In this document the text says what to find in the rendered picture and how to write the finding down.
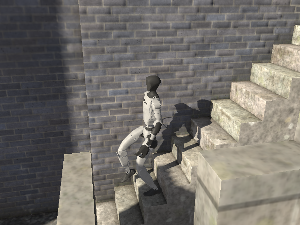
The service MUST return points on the left robot upper arm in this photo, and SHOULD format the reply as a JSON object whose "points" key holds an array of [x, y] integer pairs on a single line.
{"points": [[156, 106]]}

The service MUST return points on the left robot hand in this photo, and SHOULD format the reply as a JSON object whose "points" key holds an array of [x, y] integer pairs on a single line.
{"points": [[144, 150]]}

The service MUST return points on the robot left foot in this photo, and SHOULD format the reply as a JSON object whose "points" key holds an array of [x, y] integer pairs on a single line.
{"points": [[152, 192]]}

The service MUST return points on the left robot forearm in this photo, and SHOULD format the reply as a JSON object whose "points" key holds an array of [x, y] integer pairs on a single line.
{"points": [[153, 134]]}

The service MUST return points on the robot head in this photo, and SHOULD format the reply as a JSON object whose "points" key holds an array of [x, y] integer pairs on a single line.
{"points": [[152, 83]]}

